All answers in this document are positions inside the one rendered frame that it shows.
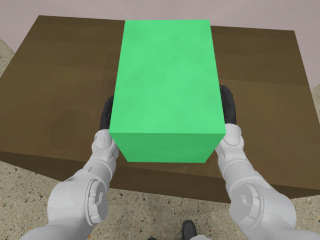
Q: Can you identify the robot right foot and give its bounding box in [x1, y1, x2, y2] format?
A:
[182, 220, 197, 240]

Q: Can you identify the right robot forearm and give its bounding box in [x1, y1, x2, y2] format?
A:
[215, 123, 297, 222]

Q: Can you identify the left robot hand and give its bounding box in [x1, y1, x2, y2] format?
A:
[99, 95, 114, 130]

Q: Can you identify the left robot forearm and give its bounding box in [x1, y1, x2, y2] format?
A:
[47, 129, 119, 221]

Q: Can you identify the robot left upper arm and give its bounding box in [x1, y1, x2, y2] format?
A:
[19, 178, 109, 240]

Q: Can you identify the right robot hand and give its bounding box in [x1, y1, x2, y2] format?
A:
[219, 84, 237, 125]

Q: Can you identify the robot right upper arm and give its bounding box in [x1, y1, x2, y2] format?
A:
[229, 183, 320, 240]

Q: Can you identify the carton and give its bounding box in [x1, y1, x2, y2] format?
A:
[109, 19, 226, 163]

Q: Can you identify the pedestal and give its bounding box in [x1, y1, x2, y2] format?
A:
[0, 15, 320, 204]

